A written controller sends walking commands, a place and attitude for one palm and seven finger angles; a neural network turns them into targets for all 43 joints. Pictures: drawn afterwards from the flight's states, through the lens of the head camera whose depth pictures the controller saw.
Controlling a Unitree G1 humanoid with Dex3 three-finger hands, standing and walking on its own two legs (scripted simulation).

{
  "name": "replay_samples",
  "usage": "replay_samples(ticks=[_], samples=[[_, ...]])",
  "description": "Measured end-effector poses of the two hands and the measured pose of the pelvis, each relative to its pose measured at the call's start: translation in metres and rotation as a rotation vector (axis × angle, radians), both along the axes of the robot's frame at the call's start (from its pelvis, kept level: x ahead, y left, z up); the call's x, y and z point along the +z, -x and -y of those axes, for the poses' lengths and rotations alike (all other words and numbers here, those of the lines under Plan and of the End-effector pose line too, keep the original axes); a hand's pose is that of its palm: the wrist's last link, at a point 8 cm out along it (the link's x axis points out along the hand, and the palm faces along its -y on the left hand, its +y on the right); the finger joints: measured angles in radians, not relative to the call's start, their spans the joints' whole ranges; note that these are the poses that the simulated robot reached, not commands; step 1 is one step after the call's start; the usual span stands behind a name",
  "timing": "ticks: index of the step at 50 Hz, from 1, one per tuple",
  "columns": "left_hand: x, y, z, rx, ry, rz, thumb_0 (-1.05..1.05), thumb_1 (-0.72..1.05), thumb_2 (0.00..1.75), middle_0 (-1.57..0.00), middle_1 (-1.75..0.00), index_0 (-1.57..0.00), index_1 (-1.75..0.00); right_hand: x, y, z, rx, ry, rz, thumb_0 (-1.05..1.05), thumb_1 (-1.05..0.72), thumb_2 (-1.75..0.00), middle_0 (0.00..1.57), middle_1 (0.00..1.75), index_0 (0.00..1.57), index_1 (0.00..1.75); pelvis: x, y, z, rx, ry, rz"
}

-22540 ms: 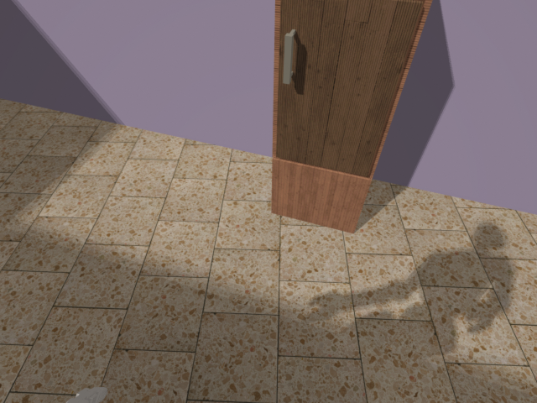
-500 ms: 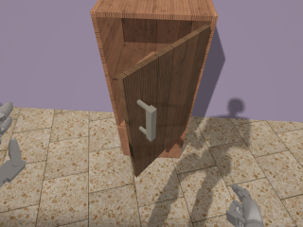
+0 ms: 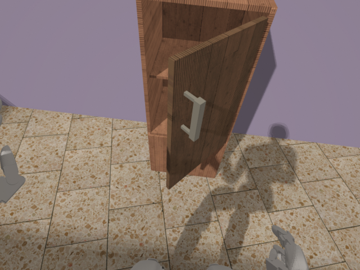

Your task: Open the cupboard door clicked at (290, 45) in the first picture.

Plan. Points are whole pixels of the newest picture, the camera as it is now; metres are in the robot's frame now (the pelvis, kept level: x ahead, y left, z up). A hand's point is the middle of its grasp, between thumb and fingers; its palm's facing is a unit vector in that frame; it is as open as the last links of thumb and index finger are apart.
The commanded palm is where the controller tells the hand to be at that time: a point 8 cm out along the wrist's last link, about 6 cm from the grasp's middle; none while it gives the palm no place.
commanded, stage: step back with the hand held close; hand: left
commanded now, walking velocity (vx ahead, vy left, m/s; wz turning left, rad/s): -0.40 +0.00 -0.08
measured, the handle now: (191, 116) +0.48 +0.00 +0.06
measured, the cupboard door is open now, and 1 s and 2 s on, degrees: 50 50 50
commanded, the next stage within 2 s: stop stepping back and stand still in 0.22 s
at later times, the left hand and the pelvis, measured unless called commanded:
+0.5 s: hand (18, 224) +0.15 +0.23 +0.18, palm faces +0.26 -0.83 -0.49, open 7.4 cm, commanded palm +0.08 +0.28 +0.19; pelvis -0.09 -0.01 +0.01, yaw -6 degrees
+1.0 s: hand out of the picture +0.09 +0.25 +0.18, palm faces +0.39 -0.79 -0.47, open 7.5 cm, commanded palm +0.03 +0.29 +0.19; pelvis -0.13 +0.00 +0.01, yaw -3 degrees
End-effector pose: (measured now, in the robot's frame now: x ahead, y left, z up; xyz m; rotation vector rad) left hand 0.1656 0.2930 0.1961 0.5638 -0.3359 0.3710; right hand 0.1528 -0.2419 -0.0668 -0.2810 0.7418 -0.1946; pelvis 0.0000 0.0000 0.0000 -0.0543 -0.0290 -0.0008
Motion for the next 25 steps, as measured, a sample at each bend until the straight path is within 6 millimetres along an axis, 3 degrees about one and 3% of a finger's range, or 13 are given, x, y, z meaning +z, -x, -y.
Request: replay_samples(ticks=[6, 10, 13, 17, 20, 25], samples=[[0.016, 0.018, -0.006, 0.016, -0.002, 0.02, 0.02, 0.89, 0.89, -0.22, -0.3, -0.21, -0.3, 0.014, 0.016, -0.015, 0.027, -0.048, 0.023, 0.02, -0.91, -0.9, 0.21, 0.3, 0.2, 0.3, 0.014, 0.017, 0.004, -0.02, 0.016, -0.039], [0.013, 0.029, 0.008, -0.016, 0.037, -0.006, 0.02, 0.89, 0.89, -0.21, -0.3, -0.21, -0.3, 0.016, 0.024, -0.017, 0.053, -0.074, 0.044, 0.01, -0.9, -0.9, 0.21, 0.3, 0.2, 0.3, 0.016, 0.033, 0.01, -0.044, 0.006, -0.077], [0.005, 0.035, 0.024, -0.074, 0.015, -0.025, 0.02, 0.89, 0.9, -0.21, -0.3, -0.2, -0.3, 0.008, 0.031, -0.011, 0.056, -0.081, 0.059, 0.01, -0.9, -0.9, 0.21, 0.3, 0.21, 0.3, 0.006, 0.052, 0.015, -0.094, -0.035, -0.09], [0.003, 0.036, 0.032, -0.139, 0.015, -0.057, 0.02, 0.89, 0.89, -0.21, -0.3, -0.21, -0.3, 0.006, 0.058, 0.001, -0.006, -0.059, 0.01, 0.01, -0.9, -0.9, 0.21, 0.3, 0.21, 0.3, 0.01, 0.062, 0.012, -0.102, -0.031, -0.066], [0.003, 0.037, 0.027, -0.158, 0.004, -0.058, 0.02, 0.88, 0.89, -0.22, -0.3, -0.21, -0.3, 0.01, 0.077, 0.01, -0.057, -0.017, 0.009, 0.01, -0.9, -0.9, 0.21, 0.3, 0.21, 0.3, 0.007, 0.065, 0.008, -0.1, -0.023, -0.061], [0.002, 0.052, 0.022, -0.149, 0.002, -0.099, 0.02, 0.88, 0.89, -0.22, -0.3, -0.21, -0.3, 0.021, 0.112, 0.017, -0.085, -0.004, 0.042, 0.01, -0.91, -0.9, 0.21, 0.3, 0.2, 0.3, 0.014, 0.09, 0.007, -0.097, -0.046, -0.034]])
